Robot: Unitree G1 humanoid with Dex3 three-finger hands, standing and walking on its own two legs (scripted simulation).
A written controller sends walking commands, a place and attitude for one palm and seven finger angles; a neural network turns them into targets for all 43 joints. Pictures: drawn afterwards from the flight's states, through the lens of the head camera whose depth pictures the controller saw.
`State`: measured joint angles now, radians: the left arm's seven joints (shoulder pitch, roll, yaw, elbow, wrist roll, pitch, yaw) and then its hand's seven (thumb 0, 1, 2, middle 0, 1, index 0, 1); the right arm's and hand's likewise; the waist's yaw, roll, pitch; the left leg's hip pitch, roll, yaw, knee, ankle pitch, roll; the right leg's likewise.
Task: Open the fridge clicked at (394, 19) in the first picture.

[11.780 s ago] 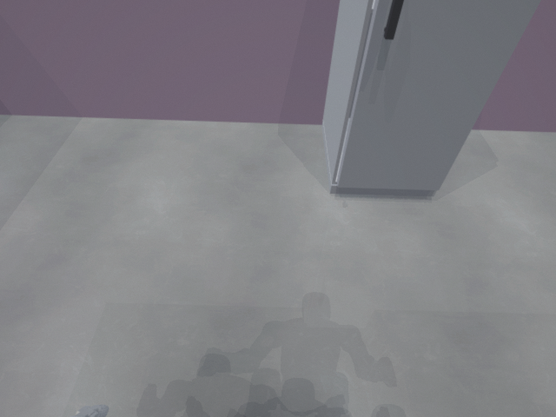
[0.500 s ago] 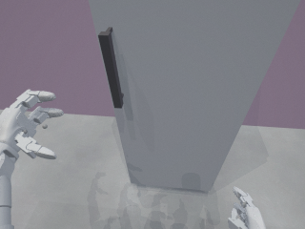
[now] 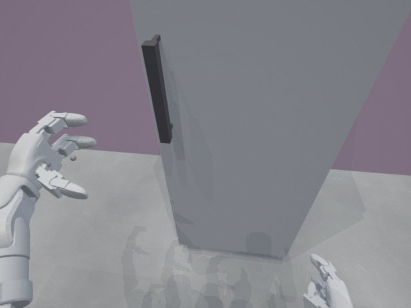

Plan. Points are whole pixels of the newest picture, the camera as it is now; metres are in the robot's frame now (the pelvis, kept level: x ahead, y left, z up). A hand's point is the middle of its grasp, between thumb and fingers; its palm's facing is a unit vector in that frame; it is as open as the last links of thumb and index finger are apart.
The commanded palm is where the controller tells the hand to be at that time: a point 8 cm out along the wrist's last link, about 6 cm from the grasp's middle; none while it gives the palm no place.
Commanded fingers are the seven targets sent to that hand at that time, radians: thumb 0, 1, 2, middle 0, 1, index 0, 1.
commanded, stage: move the hooked fingers beside the handle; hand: left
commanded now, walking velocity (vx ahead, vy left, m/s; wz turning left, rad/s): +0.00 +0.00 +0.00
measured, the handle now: (161, 93) +0.52 +0.16 +0.17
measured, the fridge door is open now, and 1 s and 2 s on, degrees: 0 0 0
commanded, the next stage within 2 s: none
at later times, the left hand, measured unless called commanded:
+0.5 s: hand (97, 135) +0.36 +0.25 +0.17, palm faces +0.03 -1.00 -0.02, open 14.0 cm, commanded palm +0.34 +0.30 +0.18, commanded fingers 0.00 -0.50 0.30 -0.30 -1.20 -0.30 -1.20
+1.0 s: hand (113, 119) +0.42 +0.24 +0.17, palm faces +0.01 -1.00 -0.01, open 14.0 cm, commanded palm +0.40 +0.29 +0.17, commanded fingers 0.00 -0.50 0.30 -0.30 -1.20 -0.30 -1.20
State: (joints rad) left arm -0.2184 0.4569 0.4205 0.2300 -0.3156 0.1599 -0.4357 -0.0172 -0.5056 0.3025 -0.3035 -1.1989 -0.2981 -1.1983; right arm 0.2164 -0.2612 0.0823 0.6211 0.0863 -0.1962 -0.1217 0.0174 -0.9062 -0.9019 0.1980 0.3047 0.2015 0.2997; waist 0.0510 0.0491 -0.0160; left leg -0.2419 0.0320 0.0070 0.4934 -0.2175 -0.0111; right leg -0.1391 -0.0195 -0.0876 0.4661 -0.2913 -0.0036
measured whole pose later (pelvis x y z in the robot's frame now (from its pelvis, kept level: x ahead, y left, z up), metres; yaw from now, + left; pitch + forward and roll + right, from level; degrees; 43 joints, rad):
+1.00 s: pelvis +0.01 +0.00 +0.00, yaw -2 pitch +3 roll -1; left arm -0.59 0.50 0.39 0.69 -0.23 0.05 -0.37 -0.02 -0.50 0.30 -0.30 -1.20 -0.30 -1.20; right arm 0.29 -0.28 0.05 0.64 0.08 -0.10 -0.10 0.01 -0.91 -0.90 0.20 0.30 0.20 0.30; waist -0.02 0.03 -0.04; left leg -0.33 0.05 0.03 0.53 -0.25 -0.01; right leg -0.24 -0.01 -0.06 0.51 -0.31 -0.01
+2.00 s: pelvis +0.01 +0.01 -0.01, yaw -2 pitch +7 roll -1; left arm -0.81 0.52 0.36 0.96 -0.18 -0.05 -0.34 -0.02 -0.50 0.30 -0.30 -1.20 -0.30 -1.20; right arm 0.32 -0.28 0.04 0.64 0.06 -0.04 -0.09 0.01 -0.91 -0.90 0.20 0.30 0.20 0.30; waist -0.06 0.02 -0.06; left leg -0.45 0.05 0.03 0.61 -0.27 0.00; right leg -0.35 -0.01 -0.06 0.56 -0.33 0.01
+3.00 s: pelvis +0.01 +0.00 -0.01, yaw -2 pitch +6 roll -1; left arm -0.83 0.48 0.33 0.96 -0.17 -0.07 -0.27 -0.02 -0.50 0.30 -0.30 -1.20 -0.30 -1.20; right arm 0.34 -0.28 0.03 0.67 0.06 -0.03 -0.09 0.01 -0.91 -0.90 0.20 0.30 0.20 0.30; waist -0.07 0.03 -0.06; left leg -0.44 0.05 0.03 0.60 -0.27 -0.01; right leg -0.34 -0.01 -0.06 0.57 -0.33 0.00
